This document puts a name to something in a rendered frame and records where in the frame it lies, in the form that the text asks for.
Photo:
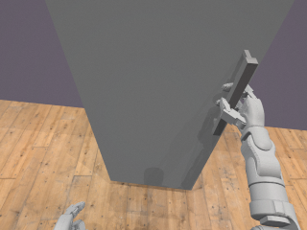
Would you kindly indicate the robot right hand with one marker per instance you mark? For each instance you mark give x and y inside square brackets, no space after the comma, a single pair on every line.
[244,115]

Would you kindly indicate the robot left hand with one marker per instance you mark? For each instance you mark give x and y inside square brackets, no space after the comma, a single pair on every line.
[65,221]

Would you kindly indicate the right robot forearm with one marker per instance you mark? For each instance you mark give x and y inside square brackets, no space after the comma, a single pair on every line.
[269,201]

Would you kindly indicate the fridge door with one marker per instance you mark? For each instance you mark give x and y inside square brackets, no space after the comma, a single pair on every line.
[149,73]

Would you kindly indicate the handle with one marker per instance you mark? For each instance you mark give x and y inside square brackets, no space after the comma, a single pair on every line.
[237,89]

